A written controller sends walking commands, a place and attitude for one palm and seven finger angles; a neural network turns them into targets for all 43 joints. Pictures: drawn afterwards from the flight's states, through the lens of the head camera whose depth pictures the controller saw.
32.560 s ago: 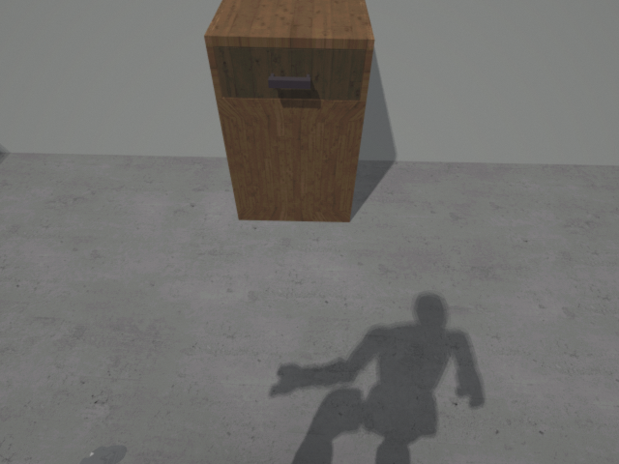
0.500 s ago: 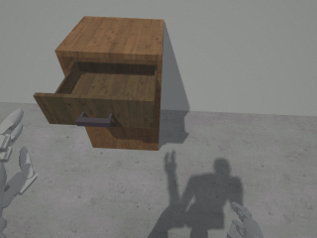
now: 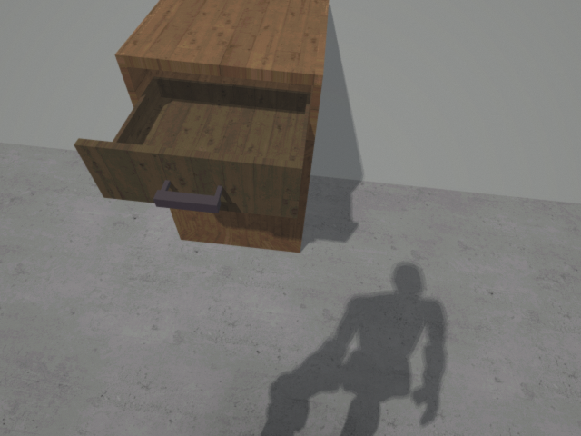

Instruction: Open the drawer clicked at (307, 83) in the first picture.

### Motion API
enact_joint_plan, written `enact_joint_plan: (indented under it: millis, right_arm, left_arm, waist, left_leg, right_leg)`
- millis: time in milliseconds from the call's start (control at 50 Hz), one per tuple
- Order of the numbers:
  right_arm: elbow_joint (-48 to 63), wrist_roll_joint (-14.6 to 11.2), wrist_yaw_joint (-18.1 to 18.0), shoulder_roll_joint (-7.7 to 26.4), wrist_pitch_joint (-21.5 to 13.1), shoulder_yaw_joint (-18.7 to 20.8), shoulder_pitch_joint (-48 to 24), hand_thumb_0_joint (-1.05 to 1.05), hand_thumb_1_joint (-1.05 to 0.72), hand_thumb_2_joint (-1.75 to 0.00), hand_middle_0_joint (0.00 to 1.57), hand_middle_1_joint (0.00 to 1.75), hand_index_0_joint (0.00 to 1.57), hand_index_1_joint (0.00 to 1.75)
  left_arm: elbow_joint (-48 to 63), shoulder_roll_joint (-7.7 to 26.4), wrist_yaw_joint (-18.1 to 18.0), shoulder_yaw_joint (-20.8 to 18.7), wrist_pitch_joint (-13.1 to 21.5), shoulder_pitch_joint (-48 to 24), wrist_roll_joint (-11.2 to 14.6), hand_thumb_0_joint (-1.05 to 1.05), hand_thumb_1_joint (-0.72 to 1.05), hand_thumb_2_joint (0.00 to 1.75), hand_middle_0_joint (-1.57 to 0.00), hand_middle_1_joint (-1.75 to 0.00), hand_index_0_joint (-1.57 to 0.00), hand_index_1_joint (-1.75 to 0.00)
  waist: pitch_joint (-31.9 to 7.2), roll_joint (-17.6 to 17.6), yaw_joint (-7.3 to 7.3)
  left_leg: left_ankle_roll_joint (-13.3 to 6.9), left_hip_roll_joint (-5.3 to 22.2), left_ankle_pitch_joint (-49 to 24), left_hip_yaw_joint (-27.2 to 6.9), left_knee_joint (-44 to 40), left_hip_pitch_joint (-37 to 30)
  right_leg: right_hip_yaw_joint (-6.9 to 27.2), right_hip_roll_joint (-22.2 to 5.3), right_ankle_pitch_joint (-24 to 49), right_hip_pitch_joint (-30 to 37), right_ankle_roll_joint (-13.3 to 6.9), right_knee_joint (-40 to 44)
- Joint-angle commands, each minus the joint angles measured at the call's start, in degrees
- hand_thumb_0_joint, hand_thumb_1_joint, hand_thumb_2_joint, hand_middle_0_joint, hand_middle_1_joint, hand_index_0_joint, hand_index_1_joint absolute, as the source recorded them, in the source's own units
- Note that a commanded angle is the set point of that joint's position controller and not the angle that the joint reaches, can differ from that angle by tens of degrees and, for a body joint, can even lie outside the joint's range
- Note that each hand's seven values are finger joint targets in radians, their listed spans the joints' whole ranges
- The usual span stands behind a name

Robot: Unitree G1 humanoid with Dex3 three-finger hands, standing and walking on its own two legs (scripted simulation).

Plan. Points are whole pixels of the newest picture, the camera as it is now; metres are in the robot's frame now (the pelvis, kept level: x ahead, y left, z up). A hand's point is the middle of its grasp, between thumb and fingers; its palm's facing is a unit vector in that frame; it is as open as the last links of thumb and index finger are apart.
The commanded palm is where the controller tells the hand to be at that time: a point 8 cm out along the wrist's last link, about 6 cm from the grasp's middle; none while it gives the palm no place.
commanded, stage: let the arm hang, fingers relaxed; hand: left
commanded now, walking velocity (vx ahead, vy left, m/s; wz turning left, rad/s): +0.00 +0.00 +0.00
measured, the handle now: (190, 194) +0.56 +0.25 -0.09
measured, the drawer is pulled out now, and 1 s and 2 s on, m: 0.29 0.29 0.29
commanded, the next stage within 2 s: look to check the result in 0.66 s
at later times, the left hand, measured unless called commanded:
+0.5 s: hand out of the picture +0.00 +0.17 -0.17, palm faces +0.00 -0.98 -0.19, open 7.3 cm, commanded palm none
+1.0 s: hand out of the picture -0.02 +0.16 -0.17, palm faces +0.01 -0.98 -0.18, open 7.3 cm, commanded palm none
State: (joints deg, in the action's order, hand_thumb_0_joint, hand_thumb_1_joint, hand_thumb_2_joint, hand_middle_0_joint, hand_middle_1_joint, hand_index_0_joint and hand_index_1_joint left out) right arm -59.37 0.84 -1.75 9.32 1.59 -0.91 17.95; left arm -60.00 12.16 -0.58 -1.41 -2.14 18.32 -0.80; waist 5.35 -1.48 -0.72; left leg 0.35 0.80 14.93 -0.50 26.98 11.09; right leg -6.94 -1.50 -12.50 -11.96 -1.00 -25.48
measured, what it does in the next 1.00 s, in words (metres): stands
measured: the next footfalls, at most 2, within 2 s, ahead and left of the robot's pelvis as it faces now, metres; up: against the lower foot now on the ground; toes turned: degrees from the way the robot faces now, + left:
none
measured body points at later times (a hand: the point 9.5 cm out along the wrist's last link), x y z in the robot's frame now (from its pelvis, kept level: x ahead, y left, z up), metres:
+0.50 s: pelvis -0.01 +0.00 +0.00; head +0.00 -0.01 +0.45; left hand +0.00 +0.22 -0.16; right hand -0.03 -0.20 -0.16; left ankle +0.00 +0.12 -0.74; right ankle +0.01 -0.11 -0.74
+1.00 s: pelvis -0.01 -0.01 +0.00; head +0.01 -0.02 +0.45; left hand -0.01 +0.21 -0.16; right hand -0.04 -0.22 -0.16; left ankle +0.00 +0.12 -0.74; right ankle +0.01 -0.11 -0.74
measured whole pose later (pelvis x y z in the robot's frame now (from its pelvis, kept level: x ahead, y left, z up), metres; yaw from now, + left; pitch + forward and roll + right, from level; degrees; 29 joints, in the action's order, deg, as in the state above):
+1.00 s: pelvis -0.01 -0.01 +0.00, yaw -1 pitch -2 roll +0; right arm -63.8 0.8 -2.3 6.7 0.5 0.2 17.7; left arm -65.1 7.6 -1.3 -0.9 -0.2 15.6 -0.7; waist 4.4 0.6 0.2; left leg 1.3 1.5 12.4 0.5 23.1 9.0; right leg -6.0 -0.7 -10.9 -11.3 -2.0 -23.7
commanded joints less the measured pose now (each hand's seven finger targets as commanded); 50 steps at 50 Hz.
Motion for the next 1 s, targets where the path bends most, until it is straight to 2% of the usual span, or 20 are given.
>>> enact_joint_plan:
  millis: [0, 80, 120, 180, 280, 340, 400, 420, 460, 520, 580, 620, 760, 820, 860, 900, 980]
  right_arm:
    - [0.9, -0.2, -0.5, 5.5, -1.6, 1.4, 3.0, 0.0, -0.9, -0.9, 0.2, 0.3, 0.2, 0.3]
    - [-1.3, -0.3, -0.6, 4.8, -1.6, 1.4, 4.6, 0.0, -0.9, -0.9, 0.2, 0.3, 0.2, 0.3]
    - [-1.8, -0.4, -0.6, 4.5, -1.5, 1.4, 4.7, 0.0, -0.9, -0.9, 0.2, 0.3, 0.2, 0.3]
    - [-2.7, -0.2, -0.5, 3.9, -1.4, 1.4, 5.3, 0.0, -0.9, -0.9, 0.2, 0.3, 0.2, 0.3]
    - [-3.2, -0.1, -0.4, 2.9, -1.5, 1.6, 5.5, 0.0, -0.9, -0.9, 0.2, 0.3, 0.2, 0.3]
    - [-3.4, 0.0, -0.4, 2.4, -1.6, 1.6, 5.4, 0.0, -0.9, -0.9, 0.2, 0.3, 0.2, 0.3]
    - [-3.4, 0.1, -0.4, 2.1, -1.6, 1.8, 5.3, 0.0, -0.9, -0.9, 0.2, 0.3, 0.2, 0.3]
    - [-3.3, 0.0, -0.5, 1.9, -1.5, 1.8, 5.3, 0.0, -0.9, -0.9, 0.2, 0.3, 0.2, 0.3]
    - [-3.5, 0.1, -0.5, 1.6, -1.6, 1.8, 5.5, 0.0, -0.9, -0.9, 0.2, 0.3, 0.2, 0.3]
    - [-3.2, 0.0, -0.5, 1.7, -1.6, 1.9, 5.6, 0.0, -0.9, -0.9, 0.2, 0.3, 0.2, 0.3]
    - [-3.4, 0.2, -0.6, 1.6, -1.6, 1.8, 5.6, 0.0, -0.9, -0.9, 0.2, 0.3, 0.2, 0.3]
    - [-3.3, 0.0, -0.6, 1.6, -1.6, 1.9, 5.6, 0.0, -0.9, -0.9, 0.2, 0.3, 0.2, 0.3]
    - [-3.5, 0.1, -0.7, 1.8, -1.6, 1.8, 5.8, 0.0, -0.9, -0.9, 0.2, 0.3, 0.2, 0.3]
    - [-3.4, 0.0, -0.7, 2.1, -1.6, 1.9, 5.4, 0.0, -0.9, -0.9, 0.2, 0.3, 0.2, 0.3]
    - [-3.6, 0.1, -0.7, 1.9, -1.6, 1.9, 5.5, 0.0, -0.9, -0.9, 0.2, 0.3, 0.2, 0.3]
    - [-3.7, 0.1, -0.7, 1.9, -1.6, 1.9, 5.3, 0.0, -0.9, -0.9, 0.2, 0.3, 0.2, 0.3]
    - [-3.7, 0.1, -0.7, 2.1, -1.5, 2.0, 5.1, 0.0, -0.9, -0.9, 0.2, 0.3, 0.2, 0.3]
  left_arm:
    - [-0.3, 4.6, -0.7, -0.5, 2.0, 1.3, 0.2, 0.0, 0.9, 0.9, -0.2, -0.3, -0.2, -0.3]
    - [-3.0, 3.9, -1.0, -0.1, 2.1, 2.4, 0.2, 0.0, 0.9, 0.9, -0.2, -0.3, -0.2, -0.3]
    - [-3.7, 3.7, -1.1, 0.0, 2.0, 3.0, 0.2, 0.0, 0.9, 0.9, -0.2, -0.3, -0.2, -0.3]
    - [-4.3, 3.4, -1.2, 0.1, 2.0, 2.7, 0.1, 0.0, 0.9, 0.9, -0.2, -0.3, -0.2, -0.3]
    - [-4.2, 2.8, -1.4, -0.2, 2.1, 2.7, 0.0, 0.0, 0.9, 0.9, -0.2, -0.3, -0.2, -0.3]
    - [-4.1, 2.4, -1.5, -0.3, 2.2, 2.6, -0.1, 0.0, 0.9, 0.9, -0.2, -0.3, -0.2, -0.3]
    - [-3.7, 2.1, -1.4, -0.5, 2.2, 2.1, 0.0, 0.0, 0.9, 0.9, -0.2, -0.3, -0.2, -0.3]
    - [-3.7, 1.9, -1.5, -0.6, 2.2, 2.2, -0.1, 0.0, 0.9, 0.9, -0.2, -0.3, -0.2, -0.3]
    - [-3.6, 2.0, -1.4, -0.7, 2.2, 1.7, -0.1, 0.0, 0.9, 0.9, -0.2, -0.3, -0.2, -0.3]
    - [-3.3, 2.0, -1.4, -0.8, 2.4, 1.8, -0.1, 0.0, 0.9, 0.9, -0.2, -0.3, -0.2, -0.3]
    - [-3.3, 1.9, -1.4, -0.8, 2.4, 1.4, 0.0, 0.0, 0.9, 0.9, -0.2, -0.3, -0.2, -0.3]
    - [-3.2, 1.9, -1.4, -0.8, 2.4, 1.5, 0.0, 0.0, 0.9, 0.9, -0.2, -0.3, -0.2, -0.3]
    - [-3.4, 1.9, -1.4, -0.9, 2.5, 1.3, 0.1, 0.0, 0.9, 0.9, -0.2, -0.3, -0.2, -0.3]
    - [-3.5, 2.0, -1.4, -0.9, 2.6, 1.6, 0.1, 0.0, 0.9, 0.9, -0.2, -0.3, -0.2, -0.3]
    - [-3.7, 1.9, -1.4, -0.9, 2.5, 1.3, 0.1, 0.0, 0.9, 0.9, -0.2, -0.3, -0.2, -0.3]
    - [-3.8, 2.0, -1.4, -1.0, 2.6, 1.4, 0.2, 0.0, 0.9, 0.9, -0.2, -0.3, -0.2, -0.3]
    - [-3.7, 2.3, -1.4, -1.0, 2.6, 1.2, 0.1, 0.0, 0.9, 0.9, -0.2, -0.3, -0.2, -0.3]
  waist:
    - [-3.8, 3.3, 0.66]
    - [-2.3, 3.1, 0.7]
    - [-1.0, 1.8, 0.52]
    - [0.6, 1.1, 0.71]
    - [0.7, 1.3, 0.69]
    - [0.8, 2.8, 0.57]
    - [1.7, 2.3, 0.52]
    - [1.4, 1.4, 0.56]
    - [1.6, 3.2, 0.6]
    - [0.5, 0.8, 0.62]
    - [0.5, 3.6, 0.7]
    - [0.4, 1.7, 0.72]
    - [-0.4, 3.0, 0.9]
    - [-0.3, 1.5, 0.82]
    - [0.0, 3.0, 0.91]
    - [-0.4, 1.9, 0.85]
    - [-0.4, 2.1, 0.96]
  left_leg:
    - [-2.3, 4.3, -9.1, -3.3, -6.5, 0.5]
    - [-2.4, 4.5, -8.0, -3.3, -7.8, 0.4]
    - [-2.4, 4.5, -7.2, -3.1, -8.2, 0.2]
    - [-2.4, 4.1, -3.9, -3.1, -9.1, 1.5]
    - [-2.3, 3.9, -3.1, -2.8, -9.1, 2.0]
    - [-2.2, 3.8, -3.2, -2.6, -9.2, 2.0]
    - [-2.1, 3.5, -2.4, -2.5, -9.2, 3.0]
    - [-2.2, 3.8, -2.8, -2.6, -9.0, 2.3]
    - [-2.1, 3.7, -3.0, -2.4, -9.0, 2.9]
    - [-2.1, 3.8, -4.9, -2.2, -8.2, 2.0]
    - [-2.0, 3.8, -5.2, -2.0, -8.3, 2.0]
    - [-2.0, 4.0, -5.2, -2.2, -8.1, 1.6]
    - [-1.8, 4.0, -6.2, -1.9, -7.9, 0.9]
    - [-1.7, 4.1, -6.7, -1.8, -7.7, 0.2]
    - [-1.6, 4.1, -6.3, -1.9, -8.1, 0.7]
    - [-1.6, 4.0, -6.4, -1.8, -8.0, 0.7]
    - [-1.5, 3.8, -5.7, -1.5, -7.7, 0.4]
  right_leg:
    - [5.8, -4.9, 4.8, 4.0, -1.6, 6.1]
    - [5.8, -4.7, 2.7, 3.3, -1.5, 6.6]
    - [5.6, -4.4, 1.5, 2.2, -1.5, 6.9]
    - [6.1, -4.5, -1.7, 1.2, -1.3, 7.6]
    - [6.4, -4.4, -2.3, 0.8, -1.4, 7.5]
    - [6.3, -4.3, -1.9, 0.5, -1.3, 7.1]
    - [6.7, -4.3, -2.5, 0.4, -1.4, 7.4]
    - [6.4, -4.1, -2.6, -0.2, -1.4, 7.2]
    - [6.5, -4.3, -2.1, 0.3, -1.4, 7.3]
    - [6.6, -4.3, -1.0, 0.8, -1.5, 7.3]
    - [6.8, -4.5, -0.5, 0.8, -1.6, 7.3]
    - [6.5, -4.3, -0.8, 0.5, -1.6, 7.4]
    - [6.8, -4.5, -0.1, 1.2, -1.8, 7.7]
    - [6.9, -4.4, 0.3, 0.8, -1.8, 7.9]
    - [6.9, -4.5, 0.1, 1.1, -1.8, 7.9]
    - [7.0, -4.6, 0.0, 1.5, -1.8, 8.1]
    - [7.4, -4.7, -1.3, 1.1, -1.8, 8.9]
